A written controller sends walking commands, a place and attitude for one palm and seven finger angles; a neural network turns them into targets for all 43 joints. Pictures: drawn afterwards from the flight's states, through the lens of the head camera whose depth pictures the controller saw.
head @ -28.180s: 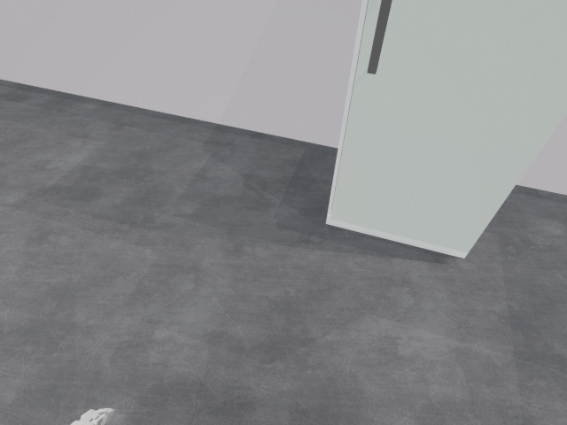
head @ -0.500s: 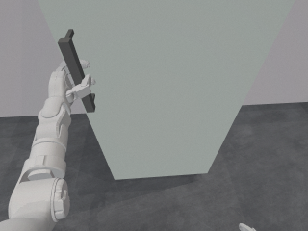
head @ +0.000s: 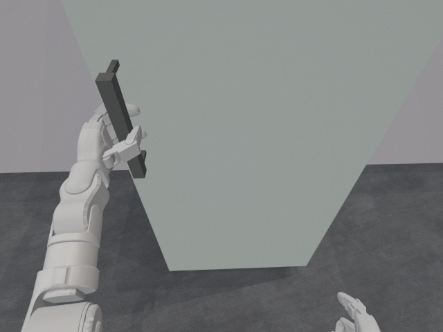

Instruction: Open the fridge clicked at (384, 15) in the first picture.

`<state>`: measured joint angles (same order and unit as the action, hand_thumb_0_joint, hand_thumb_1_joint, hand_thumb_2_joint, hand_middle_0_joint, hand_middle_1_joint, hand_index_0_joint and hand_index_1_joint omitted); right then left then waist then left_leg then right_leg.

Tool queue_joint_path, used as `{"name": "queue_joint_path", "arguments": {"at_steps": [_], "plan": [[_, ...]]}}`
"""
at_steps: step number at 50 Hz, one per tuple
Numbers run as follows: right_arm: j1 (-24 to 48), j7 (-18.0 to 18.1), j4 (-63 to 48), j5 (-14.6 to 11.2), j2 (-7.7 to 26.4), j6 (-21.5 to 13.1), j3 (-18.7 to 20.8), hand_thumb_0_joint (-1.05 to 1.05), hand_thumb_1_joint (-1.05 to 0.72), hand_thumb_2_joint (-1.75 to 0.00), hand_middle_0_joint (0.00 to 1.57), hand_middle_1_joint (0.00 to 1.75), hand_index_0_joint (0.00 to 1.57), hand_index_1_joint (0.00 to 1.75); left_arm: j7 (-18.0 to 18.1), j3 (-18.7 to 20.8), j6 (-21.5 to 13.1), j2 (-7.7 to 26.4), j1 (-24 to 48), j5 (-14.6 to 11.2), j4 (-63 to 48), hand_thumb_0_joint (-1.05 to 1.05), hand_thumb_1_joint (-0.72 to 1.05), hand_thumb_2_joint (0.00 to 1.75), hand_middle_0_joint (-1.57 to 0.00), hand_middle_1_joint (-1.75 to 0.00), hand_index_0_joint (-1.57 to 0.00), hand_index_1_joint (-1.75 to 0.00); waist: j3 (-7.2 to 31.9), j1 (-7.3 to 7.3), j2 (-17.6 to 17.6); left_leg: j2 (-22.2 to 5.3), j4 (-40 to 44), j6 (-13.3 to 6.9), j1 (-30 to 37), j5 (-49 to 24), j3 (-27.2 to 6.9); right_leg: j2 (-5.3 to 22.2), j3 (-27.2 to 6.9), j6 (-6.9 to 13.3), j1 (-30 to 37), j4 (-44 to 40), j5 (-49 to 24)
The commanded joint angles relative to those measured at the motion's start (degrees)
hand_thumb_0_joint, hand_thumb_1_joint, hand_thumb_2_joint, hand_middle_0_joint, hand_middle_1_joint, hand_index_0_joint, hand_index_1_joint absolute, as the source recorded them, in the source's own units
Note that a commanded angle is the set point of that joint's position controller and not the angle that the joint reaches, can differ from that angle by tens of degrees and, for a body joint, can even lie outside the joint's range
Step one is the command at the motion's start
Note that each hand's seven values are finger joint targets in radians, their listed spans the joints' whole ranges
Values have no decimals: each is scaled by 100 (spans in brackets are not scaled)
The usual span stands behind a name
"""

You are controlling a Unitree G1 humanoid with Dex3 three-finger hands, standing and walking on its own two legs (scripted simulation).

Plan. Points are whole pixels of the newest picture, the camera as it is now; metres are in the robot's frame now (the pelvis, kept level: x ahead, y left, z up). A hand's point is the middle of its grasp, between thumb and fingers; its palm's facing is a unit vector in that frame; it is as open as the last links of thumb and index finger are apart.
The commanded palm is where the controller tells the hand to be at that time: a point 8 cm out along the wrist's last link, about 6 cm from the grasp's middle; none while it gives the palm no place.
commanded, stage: pull the door a little, standing still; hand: left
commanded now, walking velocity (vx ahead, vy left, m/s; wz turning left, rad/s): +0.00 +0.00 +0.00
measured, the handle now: (128, 125) +0.45 +0.20 +0.15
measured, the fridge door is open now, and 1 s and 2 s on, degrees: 0 20 72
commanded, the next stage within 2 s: walk backward, drawing the door open in 0.28 s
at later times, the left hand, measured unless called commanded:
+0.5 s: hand (129, 184) +0.30 +0.16 +0.15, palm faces +0.05 -0.98 -0.18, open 6.8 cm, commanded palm +0.27 +0.22 +0.15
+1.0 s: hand (150, 241) +0.22 +0.11 +0.14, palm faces +0.30 -0.93 -0.22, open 7.0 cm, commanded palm +0.17 +0.15 +0.15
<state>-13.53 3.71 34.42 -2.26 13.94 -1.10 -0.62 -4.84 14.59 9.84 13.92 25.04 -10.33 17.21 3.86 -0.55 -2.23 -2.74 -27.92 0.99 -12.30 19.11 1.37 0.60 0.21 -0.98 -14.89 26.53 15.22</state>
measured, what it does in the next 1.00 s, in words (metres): steps on the spot: right foot, then left foot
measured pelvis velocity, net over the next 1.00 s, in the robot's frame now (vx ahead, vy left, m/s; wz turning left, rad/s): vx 0.01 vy -0.06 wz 0.15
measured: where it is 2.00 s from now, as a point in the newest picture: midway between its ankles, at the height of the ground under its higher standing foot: outside the picture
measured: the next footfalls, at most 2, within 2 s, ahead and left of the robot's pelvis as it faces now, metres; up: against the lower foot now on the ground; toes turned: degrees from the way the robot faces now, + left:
right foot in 0.76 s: +0.15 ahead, -0.02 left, +0.00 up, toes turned -1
left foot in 1.00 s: +0.09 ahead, +0.07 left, +0.00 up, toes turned +15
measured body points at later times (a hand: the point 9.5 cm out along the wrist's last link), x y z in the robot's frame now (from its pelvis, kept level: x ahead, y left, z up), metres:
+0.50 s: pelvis +0.06 +0.01 +0.02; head +0.05 +0.00 +0.47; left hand +0.29 +0.21 +0.16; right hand +0.23 -0.22 -0.07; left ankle -0.05 +0.13 -0.71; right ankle -0.02 -0.12 -0.72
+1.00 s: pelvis +0.01 -0.06 -0.02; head +0.02 -0.08 +0.43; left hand +0.19 +0.16 +0.16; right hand +0.22 -0.24 -0.11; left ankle +0.05 +0.06 -0.74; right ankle +0.10 -0.03 -0.73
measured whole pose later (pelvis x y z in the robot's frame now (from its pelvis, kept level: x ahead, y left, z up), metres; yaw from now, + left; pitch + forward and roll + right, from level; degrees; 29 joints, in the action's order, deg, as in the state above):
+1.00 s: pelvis +0.01 -0.06 -0.02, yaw +8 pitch -3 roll +1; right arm -10.9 4.3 31.0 0.8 9.3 -0.6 -1.9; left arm 5.4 3.0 -2.5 9.5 -23.8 -0.6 -31.7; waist -3.2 -1.4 -2.0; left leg -1.3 -33.7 -0.6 -16.6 16.1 6.0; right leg -5.5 13.1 -3.3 -20.7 34.6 13.6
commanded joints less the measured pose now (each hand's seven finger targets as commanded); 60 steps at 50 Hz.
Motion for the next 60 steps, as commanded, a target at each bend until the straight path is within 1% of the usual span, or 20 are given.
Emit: {"name": "queue_joint_path", "arguments": {"at_steps": [1,18,19,20,22,25,27,30,35,39,41,45,46,47,48,49,50,52,55,60], "plan": [[272,-14,-864,10,624,-236,228,0,-90,-90,20,30,20,30,-89,110,-396,833,1045,-40,-1843,0,90,90,-45,-140,-45,-140,2201,282,109,129,-140,-143,752,-4453,130,-69,354,220,1519,296,-4136],[839,-276,-1480,37,348,-272,70,0,-90,-90,20,30,20,30,10,-258,126,220,-3728,-197,-6156,0,90,90,-45,-140,-45,-140,1463,555,-244,17,112,-18,662,-4781,95,-22,557,233,1502,105,-3986],[829,-259,-1416,38,379,-300,85,0,-90,-90,20,30,20,30,87,-86,66,429,-3576,-188,-6355,0,90,90,-45,-140,-45,-140,1280,500,-203,10,150,2,632,-4482,83,-51,547,240,1395,22,-3785],[672,-69,-1265,163,694,-257,17,0,-90,-90,20,30,20,30,667,406,-642,1696,-1343,584,-5586,0,90,90,-45,-140,-45,-140,804,-58,71,-15,-139,-180,296,-3939,204,109,145,168,1228,-105,-4381],[500,0,-1097,297,575,-312,74,0,-90,-90,20,30,20,30,896,-202,-1014,555,-3327,627,-4698,0,90,90,-45,-140,-45,-140,619,-3,563,55,-370,-131,-192,-3628,-51,365,339,241,1359,70,-5021],[600,27,-1391,316,590,-226,63,0,-90,-90,20,30,20,30,880,-645,-1356,345,-4059,699,-5342,0,90,90,-45,-140,-45,-140,643,109,319,182,-454,-12,-931,-3662,-61,434,443,331,1957,694,-5577],[513,63,-1410,329,581,-205,104,0,-90,-90,20,30,20,30,925,-720,-1543,345,-4123,706,-5696,0,90,90,-45,-140,-45,-140,781,9,-85,-3,153,-17,-350,-5097,-188,175,664,161,1548,1161,-4956],[397,-177,-1364,492,520,-178,218,0,-90,-90,20,30,20,30,921,-1279,-1611,-25,-4173,913,-6069,0,90,90,-45,-140,-45,-140,607,-206,-1743,-739,82,-79,2857,-9809,-1100,-629,701,-27,-1835,1673,894],[574,-268,-1447,350,242,-213,205,0,-90,-90,20,30,20,30,1035,-1131,-1670,128,-4531,903,-6380,0,90,90,-45,-140,-45,-140,740,-123,-705,-368,-742,-25,2344,-7729,-838,-571,749,191,-713,-416,-1119],[935,114,-1692,350,32,-416,14,0,-90,-90,20,30,20,30,1175,-448,-1789,604,-5100,869,-6439,0,90,90,-45,-140,-45,-140,737,381,990,699,-2253,-39,-1709,1186,-498,1567,-616,905,2188,-255,-6487],[693,155,-1489,310,-2,-536,-54,0,-90,-90,20,30,20,30,1169,-645,-1699,264,-5684,858,-5383,0,90,90,-45,-140,-45,-140,361,406,1446,690,-3164,-135,-2032,1362,-426,1575,-459,597,1946,-258,-6333],[328,84,-1106,253,-67,-204,186,0,-90,-90,20,30,20,30,960,-806,-1963,170,-4558,1082,-6086,0,90,90,-45,-140,-45,-140,1112,-216,2254,622,-2954,89,104,746,1035,496,1187,-2252,272,-1194,-4140],[503,120,-1075,173,-22,-193,237,0,-90,-90,20,30,20,30,944,-842,-1892,313,-4308,1062,-6200,0,90,90,-45,-140,-45,-140,791,-248,2500,510,-1953,17,792,775,1407,212,1536,-1692,-283,-1262,-3476],[619,156,-1190,221,-20,-226,204,0,-90,-90,20,30,20,30,912,-1075,-1820,101,-4215,1085,-6371,0,90,90,-45,-140,-45,-140,478,-331,2053,338,-816,-111,1177,438,1294,30,1629,-1291,-700,-730,-2772],[680,189,-1165,281,168,-291,183,0,-90,-90,20,30,20,30,869,-1314,-1795,-66,-4143,1030,-6486,0,90,90,-45,-140,-45,-140,158,-538,80,-95,1067,-213,1349,-731,440,-234,1522,-980,-1084,1080,-1274],[851,138,-1424,464,358,-346,175,0,-90,-90,20,30,20,30,906,-1242,-1884,92,-4402,1081,-6499,0,90,90,-45,-140,-45,-140,133,-250,-2107,-1849,1983,-662,75,-1386,-2338,-322,545,-572,-1310,3891,1452],[805,90,-1292,573,195,-375,167,0,-90,-90,20,30,20,30,991,-1038,-1891,470,-4537,1332,-6417,0,90,90,-45,-140,-45,-140,-12,-25,-1512,-2921,2114,-1108,-1274,-634,-4376,-7,-768,-211,-1039,4986,1510],[1460,3,-1326,413,406,-248,399,0,-90,-90,20,30,20,30,1094,-880,-1883,463,-4458,1287,-6605,0,90,90,-45,-140,-45,-140,-49,108,-729,-2710,2050,-1411,-1783,1214,-3516,-29,-1403,-209,-456,5036,1120],[1142,-10,-917,436,192,-592,291,0,-90,-90,20,30,20,30,1184,-980,-1800,171,-4319,1234,-6508,0,90,90,-45,-140,-45,-140,-451,171,-1072,-1300,1852,-605,-1963,1324,-1844,-311,-129,-292,-18,2769,909],[808,-61,-672,337,202,-866,419,0,-90,-90,20,30,20,30,1182,-954,-1992,251,-4042,1144,-6424,0,90,90,-45,-140,-45,-140,462,-4,-1386,-62,1262,10,-659,835,-1025,-737,796,-158,892,-687,1083]]}}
